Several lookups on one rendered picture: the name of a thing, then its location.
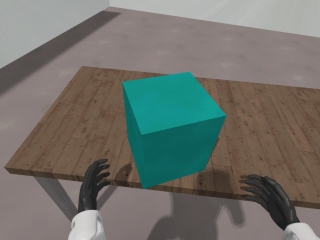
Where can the left robot forearm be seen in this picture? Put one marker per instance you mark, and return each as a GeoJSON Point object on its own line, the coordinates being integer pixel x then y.
{"type": "Point", "coordinates": [87, 225]}

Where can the robot right hand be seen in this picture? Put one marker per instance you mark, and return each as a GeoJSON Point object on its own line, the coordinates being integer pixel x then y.
{"type": "Point", "coordinates": [273, 199]}

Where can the carton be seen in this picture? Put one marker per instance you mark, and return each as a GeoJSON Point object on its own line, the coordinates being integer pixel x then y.
{"type": "Point", "coordinates": [172, 126]}

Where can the right robot forearm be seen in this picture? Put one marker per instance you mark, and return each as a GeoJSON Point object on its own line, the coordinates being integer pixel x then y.
{"type": "Point", "coordinates": [299, 231]}

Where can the table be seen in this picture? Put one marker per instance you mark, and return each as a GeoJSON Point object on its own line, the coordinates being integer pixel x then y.
{"type": "Point", "coordinates": [269, 130]}

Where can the robot left hand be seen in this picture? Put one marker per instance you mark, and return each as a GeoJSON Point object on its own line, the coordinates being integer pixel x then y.
{"type": "Point", "coordinates": [89, 189]}

